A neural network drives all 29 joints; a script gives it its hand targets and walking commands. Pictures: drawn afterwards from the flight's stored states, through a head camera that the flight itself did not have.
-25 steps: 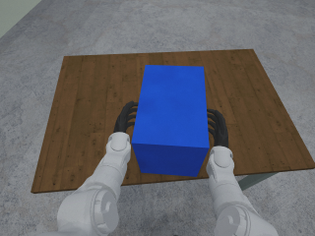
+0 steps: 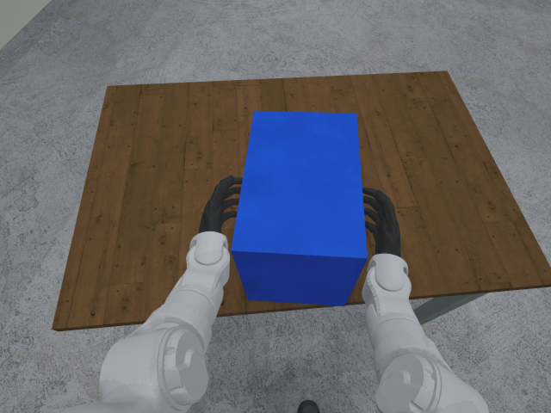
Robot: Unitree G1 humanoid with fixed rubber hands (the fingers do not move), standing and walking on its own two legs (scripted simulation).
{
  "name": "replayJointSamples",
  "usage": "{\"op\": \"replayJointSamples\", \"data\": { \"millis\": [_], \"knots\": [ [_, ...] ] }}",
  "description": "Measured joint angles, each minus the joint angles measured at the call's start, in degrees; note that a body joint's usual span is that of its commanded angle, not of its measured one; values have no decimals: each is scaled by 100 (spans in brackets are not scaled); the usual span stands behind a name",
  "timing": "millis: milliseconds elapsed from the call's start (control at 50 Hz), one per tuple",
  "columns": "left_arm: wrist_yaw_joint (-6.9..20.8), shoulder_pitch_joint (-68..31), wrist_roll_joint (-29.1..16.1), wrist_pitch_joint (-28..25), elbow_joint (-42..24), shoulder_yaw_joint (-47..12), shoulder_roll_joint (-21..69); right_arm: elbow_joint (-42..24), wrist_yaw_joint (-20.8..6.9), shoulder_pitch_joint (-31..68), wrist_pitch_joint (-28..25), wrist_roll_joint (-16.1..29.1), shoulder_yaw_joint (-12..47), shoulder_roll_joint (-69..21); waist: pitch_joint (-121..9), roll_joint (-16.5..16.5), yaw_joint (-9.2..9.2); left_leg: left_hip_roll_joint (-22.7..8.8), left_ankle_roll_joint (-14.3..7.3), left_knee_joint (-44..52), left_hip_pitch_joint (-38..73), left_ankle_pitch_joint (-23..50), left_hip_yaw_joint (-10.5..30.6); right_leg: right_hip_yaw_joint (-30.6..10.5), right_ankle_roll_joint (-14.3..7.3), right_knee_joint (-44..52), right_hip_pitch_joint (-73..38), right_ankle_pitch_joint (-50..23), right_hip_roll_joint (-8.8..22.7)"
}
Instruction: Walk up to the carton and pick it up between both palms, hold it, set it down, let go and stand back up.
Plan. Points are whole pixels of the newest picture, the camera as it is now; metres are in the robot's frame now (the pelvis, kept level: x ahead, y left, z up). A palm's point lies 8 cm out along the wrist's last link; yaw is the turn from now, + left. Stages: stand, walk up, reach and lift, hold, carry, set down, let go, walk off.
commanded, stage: set down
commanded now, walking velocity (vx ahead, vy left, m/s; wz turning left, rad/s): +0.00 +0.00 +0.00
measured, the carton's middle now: (300, 210) +0.45 -0.08 -0.06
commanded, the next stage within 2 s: none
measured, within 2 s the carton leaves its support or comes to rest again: rests again in 0.12 s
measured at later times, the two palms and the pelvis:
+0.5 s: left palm (215, 227) +0.41 +0.06 -0.03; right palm (382, 250) +0.35 -0.20 -0.03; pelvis +0.00 +0.00 +0.00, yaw +0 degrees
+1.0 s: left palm (216, 227) +0.41 +0.06 -0.03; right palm (382, 249) +0.35 -0.20 -0.03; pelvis -0.01 +0.00 +0.00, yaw +1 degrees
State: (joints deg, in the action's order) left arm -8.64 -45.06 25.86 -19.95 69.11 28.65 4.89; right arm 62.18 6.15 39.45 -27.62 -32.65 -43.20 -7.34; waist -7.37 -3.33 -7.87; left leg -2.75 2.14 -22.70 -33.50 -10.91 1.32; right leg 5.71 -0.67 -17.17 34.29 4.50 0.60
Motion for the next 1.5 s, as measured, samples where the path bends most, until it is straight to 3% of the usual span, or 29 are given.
{"op": "replayJointSamples", "data": {
  "millis": [1140,1500],
  "knots": [
    [146,-111,546,-258,-343,552,124,-223,-211,164,-121,-440,-731,-266,128,154,-79,2,9,-237,-397,-30,-18,107,-31,-345,426,109,62],
    [86,-189,503,-247,-235,565,0,-127,-233,257,-119,-352,-696,-289,126,188,-122,-26,12,-421,-504,-125,-75,77,-38,-541,564,188,54]
  ]
}}
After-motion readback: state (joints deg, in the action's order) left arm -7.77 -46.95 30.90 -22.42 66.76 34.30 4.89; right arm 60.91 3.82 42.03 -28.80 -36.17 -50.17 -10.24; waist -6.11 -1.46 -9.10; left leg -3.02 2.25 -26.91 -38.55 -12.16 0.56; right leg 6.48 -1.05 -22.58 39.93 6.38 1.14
